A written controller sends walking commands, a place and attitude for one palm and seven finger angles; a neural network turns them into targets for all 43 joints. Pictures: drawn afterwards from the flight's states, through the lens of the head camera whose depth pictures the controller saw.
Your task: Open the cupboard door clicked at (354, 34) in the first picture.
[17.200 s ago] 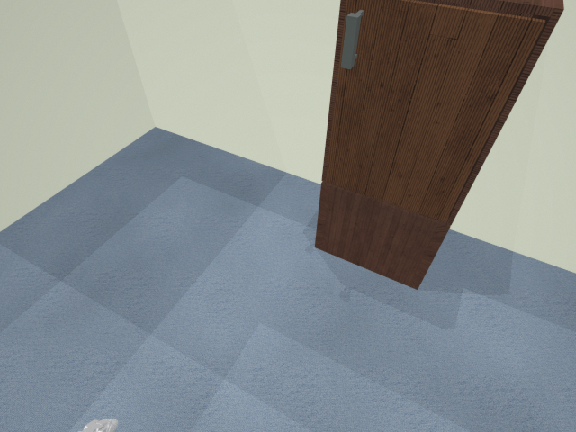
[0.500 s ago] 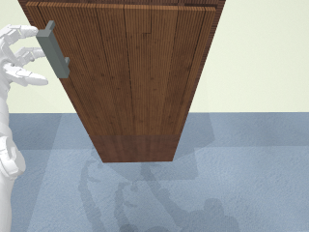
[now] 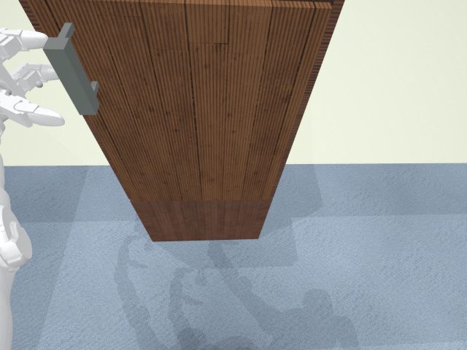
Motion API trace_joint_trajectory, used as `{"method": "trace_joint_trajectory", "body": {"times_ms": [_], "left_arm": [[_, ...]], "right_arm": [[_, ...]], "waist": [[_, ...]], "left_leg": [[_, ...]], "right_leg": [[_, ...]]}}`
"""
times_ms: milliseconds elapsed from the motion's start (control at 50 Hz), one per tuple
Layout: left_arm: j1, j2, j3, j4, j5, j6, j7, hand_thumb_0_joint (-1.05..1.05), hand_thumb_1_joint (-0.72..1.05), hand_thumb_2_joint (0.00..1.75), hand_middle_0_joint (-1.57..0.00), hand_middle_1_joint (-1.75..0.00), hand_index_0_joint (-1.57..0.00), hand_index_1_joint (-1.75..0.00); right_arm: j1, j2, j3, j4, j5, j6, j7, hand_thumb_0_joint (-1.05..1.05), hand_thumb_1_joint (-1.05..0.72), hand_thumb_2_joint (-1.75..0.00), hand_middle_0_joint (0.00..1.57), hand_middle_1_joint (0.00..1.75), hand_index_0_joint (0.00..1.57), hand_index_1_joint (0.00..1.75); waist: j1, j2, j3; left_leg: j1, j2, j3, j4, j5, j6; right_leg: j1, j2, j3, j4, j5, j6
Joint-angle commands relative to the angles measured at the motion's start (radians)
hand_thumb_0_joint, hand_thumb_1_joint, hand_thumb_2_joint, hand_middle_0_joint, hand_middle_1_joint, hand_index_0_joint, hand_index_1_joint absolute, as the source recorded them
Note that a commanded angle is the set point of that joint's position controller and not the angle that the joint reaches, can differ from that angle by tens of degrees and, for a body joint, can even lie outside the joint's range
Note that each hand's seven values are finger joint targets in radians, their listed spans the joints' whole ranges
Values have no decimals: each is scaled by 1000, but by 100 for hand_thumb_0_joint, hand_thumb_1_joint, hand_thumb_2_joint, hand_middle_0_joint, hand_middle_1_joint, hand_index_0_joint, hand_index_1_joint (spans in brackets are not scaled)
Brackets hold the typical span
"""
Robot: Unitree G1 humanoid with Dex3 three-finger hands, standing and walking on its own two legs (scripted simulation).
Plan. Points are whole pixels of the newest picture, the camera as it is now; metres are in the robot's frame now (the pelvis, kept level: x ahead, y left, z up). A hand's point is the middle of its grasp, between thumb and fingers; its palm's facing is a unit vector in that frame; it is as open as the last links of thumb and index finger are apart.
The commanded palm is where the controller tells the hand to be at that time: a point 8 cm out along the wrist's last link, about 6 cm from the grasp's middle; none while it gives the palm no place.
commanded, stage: move the hooked fingers beside the handle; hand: left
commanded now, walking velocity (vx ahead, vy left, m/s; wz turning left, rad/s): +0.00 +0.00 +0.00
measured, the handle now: (78, 70) +0.53 +0.21 +0.17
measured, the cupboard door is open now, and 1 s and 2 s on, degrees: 0 0 0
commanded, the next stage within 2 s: slide the fingers in behind the handle in 0.34 s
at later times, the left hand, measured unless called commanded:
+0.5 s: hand (51, 87) +0.48 +0.24 +0.17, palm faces -0.03 -1.00 +0.01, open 14.0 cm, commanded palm +0.46 +0.29 +0.16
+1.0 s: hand (73, 89) +0.47 +0.21 +0.17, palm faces -0.02 -1.00 +0.01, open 14.0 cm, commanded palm +0.45 +0.26 +0.16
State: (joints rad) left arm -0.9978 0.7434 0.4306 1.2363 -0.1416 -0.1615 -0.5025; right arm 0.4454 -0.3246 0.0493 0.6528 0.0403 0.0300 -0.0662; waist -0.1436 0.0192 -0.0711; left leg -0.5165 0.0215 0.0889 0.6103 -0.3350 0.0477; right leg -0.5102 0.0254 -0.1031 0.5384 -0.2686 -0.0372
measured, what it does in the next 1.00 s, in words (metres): stands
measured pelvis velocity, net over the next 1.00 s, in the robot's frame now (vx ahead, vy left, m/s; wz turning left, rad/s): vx -0.01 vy -0.01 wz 0.00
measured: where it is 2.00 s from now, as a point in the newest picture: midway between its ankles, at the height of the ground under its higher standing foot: outside the picture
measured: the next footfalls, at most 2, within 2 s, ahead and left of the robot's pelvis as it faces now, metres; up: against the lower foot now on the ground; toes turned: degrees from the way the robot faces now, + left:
none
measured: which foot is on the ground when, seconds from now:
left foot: down 0.00-1.00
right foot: down 0.00-1.00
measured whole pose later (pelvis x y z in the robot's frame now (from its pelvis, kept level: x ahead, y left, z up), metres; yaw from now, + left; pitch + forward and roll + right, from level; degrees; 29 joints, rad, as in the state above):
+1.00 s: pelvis -0.01 -0.01 +0.00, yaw +0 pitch +11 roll -1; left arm -0.99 0.62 0.40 1.21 -0.14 -0.17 -0.39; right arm 0.41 -0.31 0.06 0.65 0.05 0.00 -0.06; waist -0.14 0.02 -0.06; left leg -0.48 0.02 0.09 0.61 -0.32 0.04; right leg -0.48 0.03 -0.10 0.56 -0.27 -0.05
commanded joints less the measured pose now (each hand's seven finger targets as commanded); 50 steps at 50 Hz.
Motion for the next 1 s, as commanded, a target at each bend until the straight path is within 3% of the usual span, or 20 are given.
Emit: {"method": "trace_joint_trajectory", "body": {"times_ms": [0, 40, 60, 100, 160, 220, 280, 360, 420, 480, 520, 580, 620, 720, 800, 840, 880, 900, 920, 980], "left_arm": [[-462, 237, 21, -235, -38, -61, 3, 0, -50, 30, -30, -120, -30, -120], [-463, 245, 24, -229, -27, -60, 14, 0, -50, 30, -30, -120, -30, -120], [-476, 204, -9, -247, -22, -61, 20, 0, -50, 30, -30, -120, -30, -120], [-486, 206, -2, -253, -14, -68, 38, 0, -50, 30, -30, -120, -30, -120], [-484, 184, -17, -219, -10, -64, 55, 0, -50, 30, -30, -120, -30, -120], [-498, 212, 10, -223, -12, -72, 57, 0, -50, 30, -30, -120, -30, -120], [-483, 167, -19, -241, -24, -81, 49, 0, -50, 30, -30, -120, -30, -120], [-494, 182, -11, -224, -19, -81, 51, 0, -50, 30, -30, -120, -30, -120], [-509, 206, 7, -232, -15, -81, 62, 0, -50, 30, -30, -120, -30, -120], [-508, 154, -20, -259, -23, -88, 75, 0, -50, 30, -30, -120, -30, -120], [-501, 175, -7, -264, -16, -88, 82, 0, -50, 30, -30, -120, -30, -120], [-495, 101, -46, -250, -30, -85, 85, 0, -50, 30, -30, -120, -30, -120], [-496, 148, -13, -245, -24, -79, 89, 0, -50, 30, -30, -120, -30, -120], [-489, 183, 15, -241, -6, -79, 122, 0, -50, 30, -30, -120, -30, -120], [-471, 153, -2, -283, -2, -95, 134, 0, -50, 30, -30, -120, -30, -120], [-457, 160, 3, -243, -7, -88, 131, 0, -50, 30, -30, -120, -30, -120], [-472, 155, -2, -249, -18, -83, 123, 0, -50, 30, -30, -120, -30, -120], [-474, 138, -13, -249, -19, -77, 117, 0, -50, 30, -30, -120, -30, -120], [-472, 174, 7, -231, -12, -73, 117, 0, -50, 30, -30, -120, -30, -120], [-488, 158, -6, -280, -17, -85, 119, 0, -50, 30, -30, -120, -30, -120]], "right_arm": [[114, -176, -70, -60, 1, -14, -11, 0, -90, -90, 20, 30, 20, 30], [108, -175, -68, -62, 2, -15, -12, 0, -90, -90, 20, 30, 20, 30], [99, -168, -68, -64, 4, -18, -12, 0, -90, -90, 20, 30, 20, 30], [100, -166, -66, -61, 0, -19, -10, 0, -90, -90, 20, 30, 20, 30], [96, -165, -65, -59, 1, -23, -10, 0, -90, -90, 20, 30, 20, 30], [100, -170, -65, -56, -2, -27, -11, 0, -90, -90, 20, 30, 20, 30], [93, -165, -62, -64, 0, -28, -12, 0, -90, -90, 20, 30, 20, 30], [84, -165, -61, -60, 2, -28, -11, 0, -90, -90, 20, 30, 20, 30], [84, -166, -58, -59, 0, -28, -13, 0, -90, -90, 20, 30, 20, 30], [83, -161, -59, -68, -1, -35, -11, 0, -90, -90, 20, 30, 20, 30], [84, -163, -61, -62, -2, -35, -9, 0, -90, -90, 20, 30, 20, 30], [83, -159, -62, -62, -1, -40, -8, 0, -90, -90, 20, 30, 20, 30], [84, -165, -63, -56, 0, -40, -8, 0, -90, -90, 20, 30, 20, 30], [82, -159, -57, -64, -1, -46, -7, 0, -90, -90, 20, 30, 20, 30], [74, -152, -60, -76, 0, -52, -2, 0, -90, -90, 20, 30, 20, 30], [73, -154, -59, -73, 4, -50, -4, 0, -90, -90, 20, 30, 20, 30], [70, -156, -58, -78, 6, -52, -7, 0, -90, -90, 20, 30, 20, 30], [61, -154, -59, -80, 8, -55, -6, 0, -90, -90, 20, 30, 20, 30], [64, -157, -58, -73, 10, -55, -9, 0, -90, -90, 20, 30, 20, 30], [62, -152, -60, -79, 9, -61, -9, 0, -90, -90, 20, 30, 20, 30]], "waist": [[-9, 104, -380], [-7, 99, -357], [-16, 133, -358], [-10, 154, -367], [-20, 109, -334], [-12, 103, -387], [-9, 110, -409], [-10, 98, -361], [-7, 123, -369], [-4, 123, -383], [-3, 105, -401], [-11, 86, -364], [-4, 80, -372], [8, 81, -354], [16, 96, -395], [7, 27, -365], [3, 16, -354], [2, 44, -358], [4, 44, -333], [6, 72, -364]], "left_leg": [[331, 11, -134, -13, 504, 1], [313, 11, -138, -19, 479, -2], [331, 12, -136, -17, 486, -3], [363, 16, -148, -9, 534, -12], [329, 16, -149, -16, 465, -9], [355, 16, -155, -7, 509, -13], [368, 16, -153, 0, 572, -14], [339, 16, -155, -11, 507, -15], [348, 16, -159, -9, 516, -19], [355, 13, -159, -12, 523, -16], [356, 14, -157, -12, 509, -17], [342, 12, -153, -15, 483, -10], [322, 8, -146, -22, 433, -7], [275, 1, -137, -32, 392, -3], [298, -2, -129, -24, 429, -3], [246, -4, -116, -31, 361, 6], [216, -10, -105, -34, 340, 12], [225, -12, -98, -35, 324, 12], [212, -11, -100, -35, 311, 12], [235, -13, -99, -28, 348, 12]], "right_leg": [[95, 8, 77, -18, 368, 18], [91, 4, 74, -16, 347, 16], [74, 2, 76, -17, 343, 17], [53, 5, 71, -11, 337, 15], [49, 4, 71, -16, 308, 16], [66, 4, 72, -6, 331, 15], [83, 2, 71, 3, 369, 13], [72, 3, 71, -5, 333, 14], [68, 2, 71, -4, 331, 14], [80, 2, 67, -1, 328, 10], [90, 3, 71, -3, 338, 14], [83, 4, 66, -8, 323, 12], [101, 3, 74, -12, 318, 13], [130, -1, 76, -10, 317, 11], [154, 0, 82, -4, 357, 12], [180, -2, 89, -13, 352, 17], [214, -6, 92, -11, 366, 16], [202, -7, 99, -16, 361, 19], [192, -8, 100, -19, 350, 17], [206, -10, 102, -14, 371, 15]]}}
